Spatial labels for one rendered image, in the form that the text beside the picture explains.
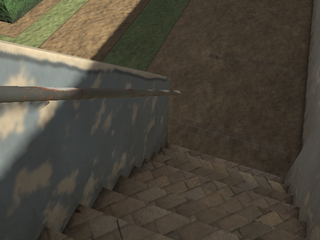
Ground stairs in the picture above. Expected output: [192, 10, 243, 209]
[37, 143, 311, 240]

